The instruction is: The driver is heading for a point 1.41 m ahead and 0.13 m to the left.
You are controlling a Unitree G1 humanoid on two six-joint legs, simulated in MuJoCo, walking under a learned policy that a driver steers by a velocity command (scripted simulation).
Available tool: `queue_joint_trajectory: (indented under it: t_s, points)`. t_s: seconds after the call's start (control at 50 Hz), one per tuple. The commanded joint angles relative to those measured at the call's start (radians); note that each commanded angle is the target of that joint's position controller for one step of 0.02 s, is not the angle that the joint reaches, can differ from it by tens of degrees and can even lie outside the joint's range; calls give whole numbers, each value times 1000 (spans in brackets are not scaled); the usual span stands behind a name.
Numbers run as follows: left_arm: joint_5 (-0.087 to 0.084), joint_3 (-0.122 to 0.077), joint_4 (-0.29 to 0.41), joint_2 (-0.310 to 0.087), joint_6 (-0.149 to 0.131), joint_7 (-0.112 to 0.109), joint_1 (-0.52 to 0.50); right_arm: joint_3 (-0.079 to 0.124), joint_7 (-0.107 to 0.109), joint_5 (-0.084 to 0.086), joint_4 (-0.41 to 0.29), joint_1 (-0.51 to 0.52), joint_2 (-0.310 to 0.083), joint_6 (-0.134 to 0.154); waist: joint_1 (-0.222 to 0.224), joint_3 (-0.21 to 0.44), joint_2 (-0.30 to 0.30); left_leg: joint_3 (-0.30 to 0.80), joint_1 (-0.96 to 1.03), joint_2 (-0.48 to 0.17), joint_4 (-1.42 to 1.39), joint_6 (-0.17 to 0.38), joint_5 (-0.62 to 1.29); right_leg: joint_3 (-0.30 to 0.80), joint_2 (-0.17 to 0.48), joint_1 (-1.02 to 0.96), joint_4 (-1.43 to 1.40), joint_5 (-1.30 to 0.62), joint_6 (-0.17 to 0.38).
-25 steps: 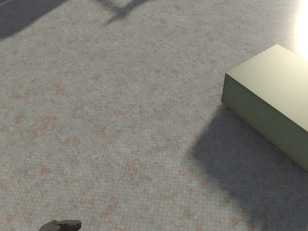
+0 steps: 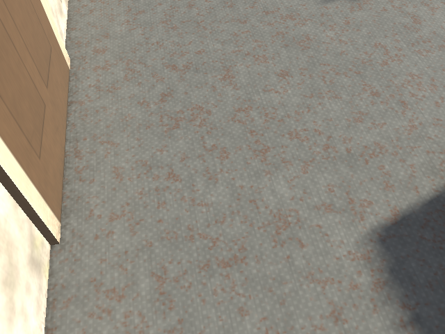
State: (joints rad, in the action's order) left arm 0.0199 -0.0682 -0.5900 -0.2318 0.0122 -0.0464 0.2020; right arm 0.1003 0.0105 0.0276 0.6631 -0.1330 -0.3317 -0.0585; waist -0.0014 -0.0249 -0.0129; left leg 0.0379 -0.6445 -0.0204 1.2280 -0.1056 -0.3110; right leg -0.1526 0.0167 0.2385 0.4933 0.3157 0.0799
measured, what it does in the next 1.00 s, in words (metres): steps on the spot, turning left: left foot, then right foot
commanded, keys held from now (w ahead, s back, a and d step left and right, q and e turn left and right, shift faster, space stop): q+shift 0.36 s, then shift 0.48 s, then w+shift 0.08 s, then w+e+shift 0.08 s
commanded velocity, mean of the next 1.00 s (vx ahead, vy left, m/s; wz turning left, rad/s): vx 0.05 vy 0.00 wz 0.54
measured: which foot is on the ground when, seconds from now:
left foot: up 0.00-0.32, down 0.34-0.86, up 0.88-1.00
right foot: down 0.00-0.34, up 0.36-0.74, down 0.76-1.00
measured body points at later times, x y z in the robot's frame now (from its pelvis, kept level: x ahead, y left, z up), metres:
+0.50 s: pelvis +0.01 +0.04 +0.00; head +0.07 +0.09 +0.44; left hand +0.06 +0.38 -0.10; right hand +0.26 -0.17 -0.10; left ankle +0.00 +0.14 -0.74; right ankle +0.05 -0.11 -0.64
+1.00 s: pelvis +0.08 +0.02 +0.00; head +0.07 +0.02 +0.45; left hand +0.05 +0.30 -0.11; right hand +0.32 -0.15 -0.11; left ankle +0.00 +0.12 -0.70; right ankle +0.13 -0.09 -0.74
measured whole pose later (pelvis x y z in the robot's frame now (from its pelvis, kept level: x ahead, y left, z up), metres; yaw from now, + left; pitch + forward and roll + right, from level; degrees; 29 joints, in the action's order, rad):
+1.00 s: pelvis +0.08 +0.02 +0.00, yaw +29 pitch +1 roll +0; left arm 0.00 -0.05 -0.68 -0.23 -0.03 -0.01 0.30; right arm 0.03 0.02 0.00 0.74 -0.27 -0.26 0.04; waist 0.04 0.04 0.01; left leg 0.00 -0.39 -0.01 0.90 -0.01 -0.53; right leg 0.06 -0.02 0.25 0.54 0.32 0.05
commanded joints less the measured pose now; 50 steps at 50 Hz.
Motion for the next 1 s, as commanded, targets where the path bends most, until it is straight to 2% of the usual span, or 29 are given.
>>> queue_joint_trajectory:
  t_s: [0.02,0.12,0.16,0.18,0.24,0.28,0.32,0.34,0.36,0.38,0.4,0.42,0.44,0.46,0.48,0.5,0.52,0.64,0.7,0.74,0.76,0.78,0.8,0.82,0.84,0.86,0.9,0.94,1.0]
  points:
    - [6,-36,46,-139,-11,-20,-24,-21,-18,11,-109,81,17,8,20,94,121,-9,-117,-47,-109,-21,54,138,245,-243,-127,-611,113]
    - [-1,-62,23,-209,-16,-5,-33,-18,-32,-11,-144,151,-4,24,30,70,110,-29,-101,-97,-238,-14,1,117,351,-280,-215,-476,150]
    - [-13,-63,11,-212,-17,-2,-36,-19,-42,-12,-134,148,4,27,37,60,137,-57,-69,-100,-291,2,4,63,344,-287,-208,-497,147]
    - [1,-61,13,-202,-18,1,-26,-14,-52,-15,-124,141,-3,23,38,58,118,-75,-43,-96,-325,16,21,35,340,-299,-199,-480,143]
    - [-4,-73,-8,-219,-31,21,-31,6,-52,6,-71,91,-16,30,57,43,120,-178,79,-65,-454,57,14,-78,278,-288,-119,-662,86]
    - [-15,-75,-28,-231,-27,25,-12,17,-55,-1,-67,63,-23,28,35,82,131,-210,168,-17,-548,87,-19,-97,289,-303,-34,-756,66]
    - [-37,-70,-45,-215,-23,33,-24,45,-37,-2,-38,-68,-66,32,-57,126,101,-192,374,27,-748,159,136,-143,254,-231,141,-751,-18]
    - [-9,-62,-10,-185,-30,31,-45,95,-10,-1,-24,-207,-184,37,-111,188,-3,-17,648,-41,-758,226,485,-142,177,-9,353,-468,-82]
    - [38,-32,75,-80,-53,32,-100,111,3,-29,-32,-220,-295,33,-40,208,-248,368,863,-253,-677,374,952,-93,32,400,650,387,-155]
    - [32,-42,118,-122,-61,12,-144,97,-24,-77,-75,-169,-274,61,-69,380,-203,640,884,-393,-804,538,736,177,-32,526,871,430,-186]
    - [-1,-50,105,-173,-63,2,-165,80,-34,-64,-75,-123,-231,78,-62,313,-133,517,830,-371,-855,507,612,237,-1,576,895,327,-171]
    - [1,-52,112,-180,-50,-3,-171,55,-14,-36,-73,-58,-173,79,-24,212,-90,426,768,-312,-857,443,525,235,-1,611,844,221,-159]
    - [26,-52,99,-179,-34,-12,-154,36,5,-18,-78,-14,-132,75,6,154,-33,357,667,-283,-848,389,525,243,19,580,779,151,-160]
    - [41,-50,99,-176,-16,-14,-141,22,14,-28,-75,13,-114,70,28,139,-33,307,557,-266,-845,366,551,257,24,479,728,106,-162]
    - [39,-47,96,-161,-4,-11,-123,15,23,-44,-70,12,-118,69,44,156,-38,270,497,-249,-845,354,580,248,9,393,714,73,-163]
    - [25,-46,78,-151,0,-11,-115,10,30,-48,-68,16,-116,67,48,173,-23,234,488,-232,-831,341,621,236,-1,354,690,36,-166]
    - [7,-42,64,-133,-2,-15,-89,8,23,-52,-68,-2,-130,64,45,169,-68,193,453,-214,-827,337,631,216,-9,330,666,18,-166]
    - [-16,-19,49,-84,-4,-7,-135,-6,19,-56,-63,-31,-130,47,4,97,-194,188,336,-144,-863,293,162,184,-20,187,349,-2,-156]
    - [3,-15,40,-70,-22,27,-119,-30,21,-64,-67,-21,-90,39,5,83,-214,233,301,-150,-845,284,58,158,-33,68,167,1,-134]
    - [15,-8,19,-47,-31,49,-82,-60,22,-56,-56,-25,-10,42,31,97,-169,213,291,-99,-793,220,61,144,-46,-76,-72,-133,-112]
    - [27,-9,19,-76,-35,48,-56,-68,21,-67,-45,-62,14,51,17,112,-100,193,246,-65,-735,165,12,233,39,-164,-87,-293,-87]
    - [34,-10,37,-126,-39,47,-75,-66,20,-72,-29,-143,21,63,-49,119,72,124,201,-6,-642,116,-98,336,155,-195,-38,-548,-20]
    - [28,-4,21,-121,-36,54,-147,-69,27,-65,-47,-143,9,74,-85,128,250,68,340,-18,-684,69,-81,384,177,17,-110,-290,57]
    - [17,8,38,-57,-38,58,-194,-54,31,-69,-25,-108,-36,80,-55,78,184,63,390,-16,-679,45,14,334,91,60,-117,-90,19]
    - [21,9,25,-56,-38,55,-155,-47,30,-66,-25,-62,-55,78,-14,54,128,57,368,3,-665,48,51,298,52,62,-105,-8,-17]
    - [16,-12,8,-130,-33,49,-77,-46,34,-56,-11,-86,-45,72,12,79,136,-1,341,53,-599,63,-125,305,37,25,-128,219,-7]
    - [-9,-35,-19,-200,-28,41,32,-41,30,-29,-10,-86,-37,79,43,-9,230,-96,186,66,-453,76,-230,498,167,23,-263,636,75]
    - [-22,-41,-42,-215,-44,36,121,-35,22,-18,-44,21,-41,104,99,-117,219,-19,8,-17,-255,91,-257,734,286,24,-329,628,176]
    - [-31,-35,-20,-184,-64,28,88,-38,-1,-27,-44,8,-14,162,53,-54,161,5,46,-34,-350,110,-255,662,231,-8,-304,400,163]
